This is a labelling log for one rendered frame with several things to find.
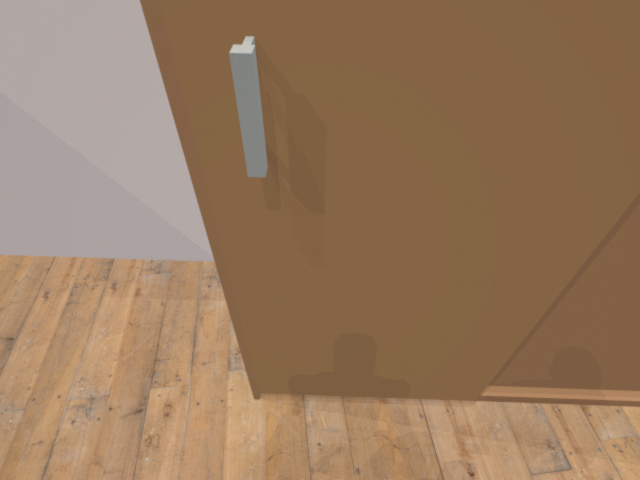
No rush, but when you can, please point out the wardrobe door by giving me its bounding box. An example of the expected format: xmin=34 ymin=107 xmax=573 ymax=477
xmin=488 ymin=193 xmax=640 ymax=391
xmin=160 ymin=0 xmax=640 ymax=401

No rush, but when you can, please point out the handle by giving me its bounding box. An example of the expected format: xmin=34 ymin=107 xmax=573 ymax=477
xmin=229 ymin=36 xmax=268 ymax=177

